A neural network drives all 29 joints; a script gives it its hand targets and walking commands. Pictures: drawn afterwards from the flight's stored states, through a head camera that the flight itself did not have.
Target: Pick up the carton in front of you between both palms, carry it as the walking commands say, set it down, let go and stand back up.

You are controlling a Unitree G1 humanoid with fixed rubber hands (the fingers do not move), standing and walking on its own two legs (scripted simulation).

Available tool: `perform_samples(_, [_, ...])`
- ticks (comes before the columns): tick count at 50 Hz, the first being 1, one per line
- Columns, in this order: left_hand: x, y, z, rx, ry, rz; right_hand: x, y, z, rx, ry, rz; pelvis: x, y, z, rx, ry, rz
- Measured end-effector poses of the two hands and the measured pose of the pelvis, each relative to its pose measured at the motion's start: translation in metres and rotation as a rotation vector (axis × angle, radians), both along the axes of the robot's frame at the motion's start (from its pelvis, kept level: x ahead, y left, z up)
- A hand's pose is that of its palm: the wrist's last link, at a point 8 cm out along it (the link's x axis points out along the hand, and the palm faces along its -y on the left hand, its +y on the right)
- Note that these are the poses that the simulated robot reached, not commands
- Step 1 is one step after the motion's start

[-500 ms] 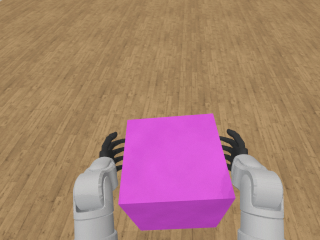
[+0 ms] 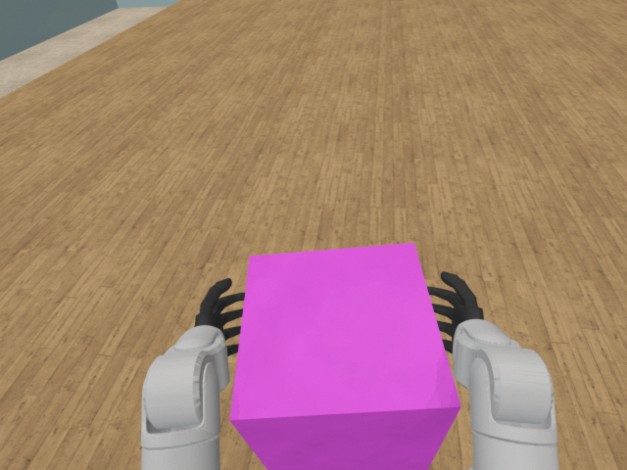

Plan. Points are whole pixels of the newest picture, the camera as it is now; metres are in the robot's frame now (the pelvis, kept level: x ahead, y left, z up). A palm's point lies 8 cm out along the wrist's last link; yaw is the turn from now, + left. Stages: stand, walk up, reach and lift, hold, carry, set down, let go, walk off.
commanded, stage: carry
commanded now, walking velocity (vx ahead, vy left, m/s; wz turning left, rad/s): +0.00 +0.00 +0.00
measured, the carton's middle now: (340, 367) +0.28 +0.00 +0.01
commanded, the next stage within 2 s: none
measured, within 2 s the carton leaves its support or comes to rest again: neither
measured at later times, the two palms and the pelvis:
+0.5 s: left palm (233, 272) +0.39 +0.15 +0.08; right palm (442, 275) +0.37 -0.15 +0.08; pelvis +0.11 +0.02 -0.01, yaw -3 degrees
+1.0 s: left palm (231, 307) +0.34 +0.15 +0.07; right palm (453, 309) +0.33 -0.15 +0.07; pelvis +0.07 +0.01 -0.02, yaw -3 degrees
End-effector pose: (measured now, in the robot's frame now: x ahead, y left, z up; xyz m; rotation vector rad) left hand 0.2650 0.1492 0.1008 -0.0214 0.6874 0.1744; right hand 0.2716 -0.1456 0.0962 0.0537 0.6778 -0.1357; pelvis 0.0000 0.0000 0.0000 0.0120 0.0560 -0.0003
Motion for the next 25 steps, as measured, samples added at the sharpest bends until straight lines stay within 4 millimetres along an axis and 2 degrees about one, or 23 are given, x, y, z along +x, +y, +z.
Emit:
perform_samples(5, [0.053,0.011,-0.009,-0.025,-0.02,-0.024,0.046,0.011,-0.002,-0.03,-0.02,-0.02,0.054,0.014,-0.013,-0.015,-0.011,-0.013])
perform_samples(10, [0.088,0.017,-0.027,-0.044,0.051,-0.029,0.079,0.017,-0.014,-0.06,0.05,-0.019,0.086,0.02,-0.014,0.011,0.008,-0.038])
perform_samples(17, [0.119,0.01,-0.026,-0.038,0.031,-0.051,0.101,0.01,-0.018,-0.029,0.029,-0.059,0.105,0.023,-0.014,0.004,0.034,-0.048])
perform_samples(25, [0.124,0.001,-0.02,-0.02,0.012,-0.065,0.103,0.0,-0.016,-0.021,0.01,-0.066,0.111,0.017,-0.014,0.005,0.034,-0.056])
